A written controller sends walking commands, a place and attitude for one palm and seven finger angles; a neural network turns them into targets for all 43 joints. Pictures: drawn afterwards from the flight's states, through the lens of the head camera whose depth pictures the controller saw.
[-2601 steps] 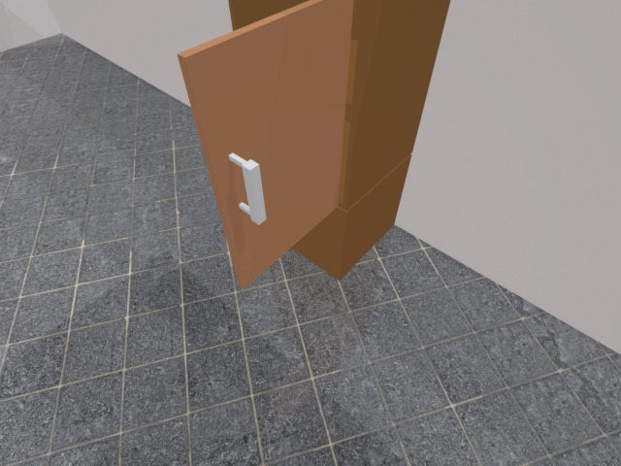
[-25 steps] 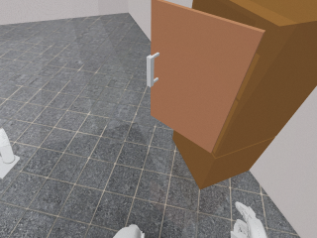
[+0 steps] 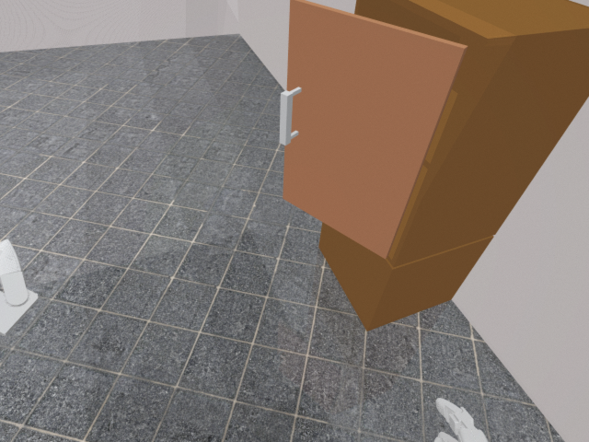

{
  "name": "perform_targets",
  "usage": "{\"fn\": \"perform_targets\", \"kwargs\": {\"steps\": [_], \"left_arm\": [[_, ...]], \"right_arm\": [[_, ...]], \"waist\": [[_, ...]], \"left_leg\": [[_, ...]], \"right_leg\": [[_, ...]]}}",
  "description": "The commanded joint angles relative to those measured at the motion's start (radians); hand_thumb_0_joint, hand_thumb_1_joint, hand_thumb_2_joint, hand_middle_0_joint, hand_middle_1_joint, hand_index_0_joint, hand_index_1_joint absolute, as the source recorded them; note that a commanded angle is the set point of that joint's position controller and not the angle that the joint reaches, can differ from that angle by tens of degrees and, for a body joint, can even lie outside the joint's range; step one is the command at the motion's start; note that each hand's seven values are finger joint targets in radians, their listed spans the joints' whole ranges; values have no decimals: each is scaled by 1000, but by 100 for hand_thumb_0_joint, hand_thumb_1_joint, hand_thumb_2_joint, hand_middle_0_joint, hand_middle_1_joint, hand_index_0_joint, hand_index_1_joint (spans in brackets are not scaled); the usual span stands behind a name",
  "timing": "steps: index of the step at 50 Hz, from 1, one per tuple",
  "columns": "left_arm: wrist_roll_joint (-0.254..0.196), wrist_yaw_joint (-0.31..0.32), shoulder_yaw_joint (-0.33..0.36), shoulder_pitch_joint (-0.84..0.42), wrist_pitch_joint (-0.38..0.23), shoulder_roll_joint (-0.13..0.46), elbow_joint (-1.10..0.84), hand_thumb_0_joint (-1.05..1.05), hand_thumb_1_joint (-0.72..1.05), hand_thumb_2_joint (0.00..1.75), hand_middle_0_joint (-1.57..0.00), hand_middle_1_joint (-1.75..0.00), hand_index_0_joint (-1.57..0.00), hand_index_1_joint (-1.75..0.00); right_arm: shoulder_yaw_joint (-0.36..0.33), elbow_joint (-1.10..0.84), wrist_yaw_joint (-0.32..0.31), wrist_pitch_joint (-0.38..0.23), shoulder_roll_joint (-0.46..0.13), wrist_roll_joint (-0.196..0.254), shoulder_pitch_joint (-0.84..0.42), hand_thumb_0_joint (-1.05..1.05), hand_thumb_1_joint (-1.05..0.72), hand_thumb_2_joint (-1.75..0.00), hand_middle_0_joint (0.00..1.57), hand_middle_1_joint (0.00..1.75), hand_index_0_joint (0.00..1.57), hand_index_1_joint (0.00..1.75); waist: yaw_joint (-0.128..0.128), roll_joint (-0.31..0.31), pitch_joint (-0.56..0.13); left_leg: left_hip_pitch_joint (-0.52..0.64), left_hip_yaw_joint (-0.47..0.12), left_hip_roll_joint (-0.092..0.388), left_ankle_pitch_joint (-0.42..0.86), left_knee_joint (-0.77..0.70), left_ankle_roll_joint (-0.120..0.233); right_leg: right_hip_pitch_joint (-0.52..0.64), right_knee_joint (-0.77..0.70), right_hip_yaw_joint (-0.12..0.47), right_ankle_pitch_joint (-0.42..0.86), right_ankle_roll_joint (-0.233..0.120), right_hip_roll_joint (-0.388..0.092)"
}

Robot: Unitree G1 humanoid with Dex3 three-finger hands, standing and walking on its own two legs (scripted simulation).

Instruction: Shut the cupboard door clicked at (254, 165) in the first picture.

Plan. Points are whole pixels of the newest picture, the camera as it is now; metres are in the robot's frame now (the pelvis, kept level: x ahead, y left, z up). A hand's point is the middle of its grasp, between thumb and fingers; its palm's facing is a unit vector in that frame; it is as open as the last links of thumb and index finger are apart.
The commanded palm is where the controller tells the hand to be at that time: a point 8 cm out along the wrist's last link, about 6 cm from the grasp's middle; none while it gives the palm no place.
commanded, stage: stop stepping back and stand still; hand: left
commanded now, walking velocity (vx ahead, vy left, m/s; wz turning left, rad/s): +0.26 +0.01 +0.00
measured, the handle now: (291, 116) +0.88 +0.13 +0.00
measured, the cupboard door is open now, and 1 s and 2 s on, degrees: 29 29 29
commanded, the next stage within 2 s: let the arm hang, fingers relaxed in 1.12 s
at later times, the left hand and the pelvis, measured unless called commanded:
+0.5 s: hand out of the picture +0.16 +0.31 +0.19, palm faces +0.50 -0.76 -0.42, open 7.4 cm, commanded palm +0.10 +0.33 +0.19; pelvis -0.05 +0.04 +0.00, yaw -2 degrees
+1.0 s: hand (59, 274) +0.22 +0.28 +0.17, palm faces +0.39 -0.81 -0.44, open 7.4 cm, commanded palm +0.16 +0.31 +0.19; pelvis -0.01 +0.03 +0.01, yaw -5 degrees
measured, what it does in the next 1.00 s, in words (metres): steps on the spot: left foot, then left foot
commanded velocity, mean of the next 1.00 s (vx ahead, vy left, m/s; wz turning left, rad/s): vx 0.07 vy -0.04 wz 0.00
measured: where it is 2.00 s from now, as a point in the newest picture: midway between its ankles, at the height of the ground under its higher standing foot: outside the picture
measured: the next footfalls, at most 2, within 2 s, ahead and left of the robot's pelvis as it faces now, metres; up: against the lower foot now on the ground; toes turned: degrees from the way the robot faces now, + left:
left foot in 0.02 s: +0.11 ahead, +0.10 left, +0.00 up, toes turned +4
left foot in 0.42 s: +0.04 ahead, +0.14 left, +0.00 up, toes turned +1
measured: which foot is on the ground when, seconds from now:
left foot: up 0.00-0.00, down 0.02-0.22, up 0.24-0.40, down 0.42-1.00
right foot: down 0.00-1.00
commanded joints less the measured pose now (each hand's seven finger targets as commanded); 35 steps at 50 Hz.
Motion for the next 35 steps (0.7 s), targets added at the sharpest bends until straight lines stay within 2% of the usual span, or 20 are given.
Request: {"fn": "perform_targets", "kwargs": {"steps": [1, 3, 4, 6, 8, 9, 11, 12, 13, 15, 19, 20, 21, 22, 23, 24, 25, 30, 33, 35], "left_arm": [[-6, 23, 59, -223, 13, 156, 56, 0, 90, 90, -20, -30, -20, -30], [-7, 18, 29, -250, 25, 126, 127, 0, 90, 90, -20, -30, -20, -30], [-7, 15, 58, -205, 31, 159, 114, 0, 90, 90, -20, -30, -20, -30], [-6, 4, 54, -156, 43, 155, 35, 0, 90, 90, -20, -30, -20, -30], [-14, -1, 57, -112, 43, 157, -62, 0, 90, 90, -20, -30, -20, -30], [-10, 1, 90, -96, 34, 198, -144, 0, 90, 90, -20, -30, -20, -30], [-8, 11, 110, -53, 12, 226, -238, 0, 90, 90, -20, -30, -20, -30], [-9, 16, 132, -51, -5, 237, -264, 0, 90, 90, -20, -30, -20, -30], [-8, 13, 159, -23, -18, 248, -278, 0, 90, 90, -20, -30, -20, -30], [2, 31, 183, -36, -33, 250, -257, 0, 90, 90, -20, -30, -20, -30], [12, 49, 110, -111, -32, 173, -100, 0, 90, 90, -20, -30, -20, -30], [9, 50, 102, -125, -30, 167, -103, 0, 90, 90, -20, -30, -20, -30], [9, 52, 95, -139, -30, 164, -119, 0, 90, 90, -20, -30, -20, -30], [11, 48, 98, -161, -30, 178, -108, 0, 90, 90, -20, -30, -20, -30], [10, 35, 123, -131, -28, 200, -42, 0, 90, 90, -20, -30, -20, -30], [7, 27, 146, -129, -22, 220, -55, 0, 90, 90, -20, -30, -20, -30], [6, 20, 95, -110, -12, 160, -59, 0, 90, 90, -20, -30, -20, -30], [5, 10, 80, -45, 3, 165, -157, 0, 90, 90, -20, -30, -20, -30], [1, 16, 131, -45, 4, 200, -160, 0, 90, 90, -20, -30, -20, -30], [-8, 21, 154, 0, 10, 203, -130, 0, 90, 90, -20, -30, -20, -30]], "right_arm": [[-51, -143, -33, -39, -160, 15, -80, 0, -90, -90, 20, 30, 20, 30], [-40, -164, -32, -32, -159, 22, -109, 0, -90, -90, 20, 30, 20, 30], [-37, -168, -34, -30, -154, 15, -146, 0, -90, -90, 20, 30, 20, 30], [-39, -199, -35, -12, -151, 10, -150, 0, -90, -90, 20, 30, 20, 30], [-45, -232, -29, -6, -146, 5, -135, 0, -90, -90, 20, 30, 20, 30], [-51, -242, -24, -5, -144, 1, -135, 0, -90, -90, 20, 30, 20, 30], [-66, -230, -8, 6, -120, 3, -137, 0, -90, -90, 20, 30, 20, 30], [-69, -220, -6, -1, -139, -1, -122, 0, -90, -90, 20, 30, 20, 30], [-66, -208, -1, -8, -140, -3, -85, 0, -90, -90, 20, 30, 20, 30], [-49, -208, -9, -10, -104, -10, -78, 0, -90, -90, 20, 30, 20, 30], [-64, -169, -50, -55, -127, -8, -55, 0, -90, -90, 20, 30, 20, 30], [-74, -170, -57, -62, -159, -9, -42, 0, -90, -90, 20, 30, 20, 30], [-78, -182, -57, -62, -186, -6, -52, 0, -90, -90, 20, 30, 20, 30], [-68, -195, -53, -62, -167, -1, -61, 0, -90, -90, 20, 30, 20, 30], [-65, -179, -47, -61, -159, 1, -64, 0, -90, -90, 20, 30, 20, 30], [-60, -162, -44, -71, -149, -12, -67, 0, -90, -90, 20, 30, 20, 30], [-57, -157, -36, -69, -140, -14, -64, 0, -90, -90, 20, 30, 20, 30], [-36, -180, -11, -59, -133, -6, -107, 0, -90, -90, 20, 30, 20, 30], [-35, -198, -7, -40, -124, -11, -99, 0, -90, -90, 20, 30, 20, 30], [-40, -183, -2, -28, -107, -6, -82, 0, -90, -90, 20, 30, 20, 30]], "waist": [[-118, 132, -75], [-89, 91, 64], [-78, 107, 93], [-77, 150, 138], [-76, 170, 78], [-74, 130, 33], [-64, -196, 54], [-74, -142, 102], [-86, -81, 50], [-89, 8, 16], [-102, 114, 18], [-103, 226, 5], [-98, 395, 0], [-100, 342, 40], [-94, 229, 40], [-88, 212, 42], [-97, 167, 55], [-88, 171, 39], [-94, 125, 46], [-91, -8, 7]], "left_leg": [[401, -181, 121, 150, -171, 86], [230, -371, 237, -254, -359, 129], [137, -374, 242, -442, -437, 110], [-104, -301, 196, -649, -533, 35], [-129, -183, 114, -612, -419, -21], [-87, -108, 49, -520, -246, -33], [-126, -52, -25, -234, 313, -33], [-189, -98, -3, -201, 431, -34], [-195, -126, 26, -181, 427, -30], [-73, -115, 76, -206, 179, -9], [334, -12, 21, -117, -171, 9], [404, -155, 104, -210, -269, 44], [457, -423, 276, -255, -354, 106], [364, -524, 354, -254, -418, 161], [261, -467, 344, -376, -453, 155], [181, -461, 321, -409, -470, 153], [142, -427, 307, -377, -463, 143], [-1, -178, 215, -408, -406, 55], [-3, -126, 146, -356, -302, 25], [86, -78, 80, -216, -134, 4]], "right_leg": [[-256, 115, 4, 580, 64, -63], [-281, 63, -1, 130, 68, -10], [-232, 10, -25, 47, 39, -9], [-57, 6, -100, -33, -7, 36], [6, -71, -91, -77, -40, 22], [-24, -163, 4, -128, -73, -41], [-189, -445, 502, -389, -239, -359], [-199, -445, 484, -221, -262, -381], [-140, -368, 399, -40, -253, -356], [-131, -284, 248, 48, -197, -307], [-288, -128, 53, -5, -93, -151], [-347, 14, 31, 11, -54, -96], [-450, 185, -44, -26, -5, -12], [-434, 301, -50, -68, 11, 1], [-363, 337, -27, -38, 15, -17], [-314, 321, -26, -1, 22, -29], [-269, 289, -35, 33, 22, -33], [-14, -21, -91, 167, 19, -24], [-31, -136, -3, 166, -14, -71], [-117, -230, 171, 151, -57, -162]]}}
